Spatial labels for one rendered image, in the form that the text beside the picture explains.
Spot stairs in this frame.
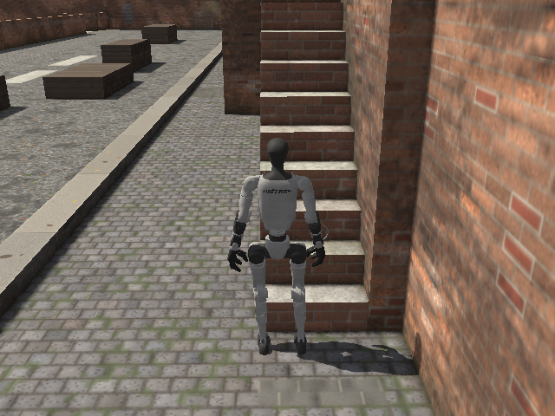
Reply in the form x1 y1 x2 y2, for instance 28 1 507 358
260 0 369 332

